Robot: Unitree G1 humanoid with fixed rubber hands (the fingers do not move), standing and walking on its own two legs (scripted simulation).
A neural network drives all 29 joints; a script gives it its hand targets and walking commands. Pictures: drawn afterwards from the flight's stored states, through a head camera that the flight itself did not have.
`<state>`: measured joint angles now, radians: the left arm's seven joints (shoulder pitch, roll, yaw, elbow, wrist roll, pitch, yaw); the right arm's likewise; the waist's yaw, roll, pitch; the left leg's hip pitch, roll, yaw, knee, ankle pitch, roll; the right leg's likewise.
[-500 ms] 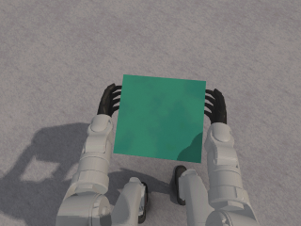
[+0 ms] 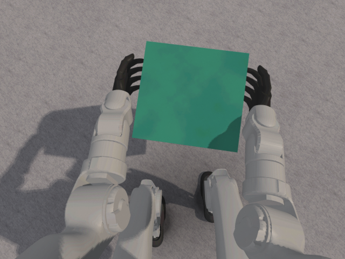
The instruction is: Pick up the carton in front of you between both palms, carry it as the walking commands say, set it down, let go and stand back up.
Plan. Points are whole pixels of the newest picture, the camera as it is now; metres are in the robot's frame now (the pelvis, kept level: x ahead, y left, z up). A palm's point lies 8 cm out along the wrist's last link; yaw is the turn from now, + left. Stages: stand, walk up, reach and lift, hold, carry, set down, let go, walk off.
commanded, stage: set down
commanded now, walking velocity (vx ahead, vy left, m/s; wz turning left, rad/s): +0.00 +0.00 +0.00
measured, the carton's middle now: (187, 106) +0.46 -0.04 -0.17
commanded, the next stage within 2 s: none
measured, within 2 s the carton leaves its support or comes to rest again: rests again in 1.96 s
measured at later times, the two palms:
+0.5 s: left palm (138, 91) +0.53 +0.10 -0.24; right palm (237, 111) +0.45 -0.19 -0.24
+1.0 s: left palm (144, 95) +0.55 +0.10 -0.34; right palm (233, 104) +0.49 -0.20 -0.31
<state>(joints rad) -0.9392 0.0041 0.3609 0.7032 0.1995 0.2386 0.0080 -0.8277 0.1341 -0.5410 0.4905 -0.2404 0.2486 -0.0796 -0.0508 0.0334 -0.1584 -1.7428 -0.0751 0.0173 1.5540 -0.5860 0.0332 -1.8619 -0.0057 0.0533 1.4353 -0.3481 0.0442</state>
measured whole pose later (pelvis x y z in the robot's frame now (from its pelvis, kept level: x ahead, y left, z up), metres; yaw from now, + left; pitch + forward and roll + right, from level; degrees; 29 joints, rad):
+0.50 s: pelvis -0.03 -0.01 -0.11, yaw +1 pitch +47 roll +0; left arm -1.35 0.22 0.24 0.96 0.15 0.25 -0.02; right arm -1.11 0.10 -0.58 0.56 -0.18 0.26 -0.18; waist -0.07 0.02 0.04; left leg -2.11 -0.09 -0.01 1.94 -0.64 0.00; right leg -2.23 0.01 0.03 1.78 -0.37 0.04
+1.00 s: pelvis -0.02 +0.00 -0.17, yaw -2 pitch +48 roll -5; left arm -1.50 0.33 0.02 1.08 0.08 0.26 0.05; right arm -1.35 -0.02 -0.65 0.84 -0.12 0.22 -0.13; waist -0.17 -0.04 0.14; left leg -2.28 -0.11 -0.02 2.15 -0.69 0.03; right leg -2.37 0.01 0.02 1.96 -0.42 0.09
